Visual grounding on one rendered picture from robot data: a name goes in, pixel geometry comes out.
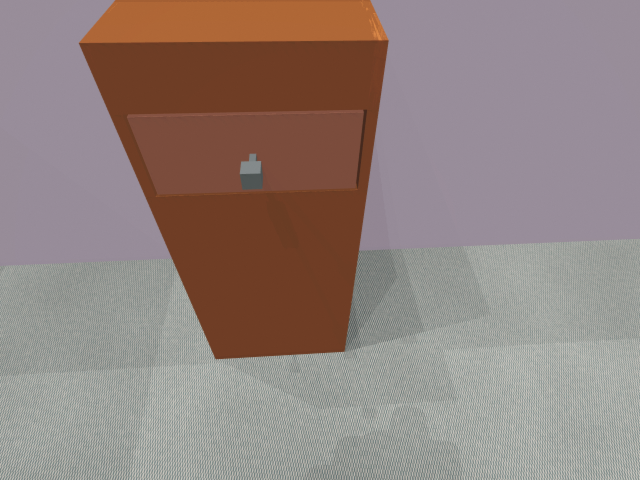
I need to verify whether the drawer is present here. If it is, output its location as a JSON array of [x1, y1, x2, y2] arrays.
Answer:
[[127, 110, 364, 195]]

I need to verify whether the cabinet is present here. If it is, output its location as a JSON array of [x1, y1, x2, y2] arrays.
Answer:
[[79, 0, 389, 359]]

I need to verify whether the handle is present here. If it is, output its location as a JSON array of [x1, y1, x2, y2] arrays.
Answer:
[[240, 154, 263, 190]]

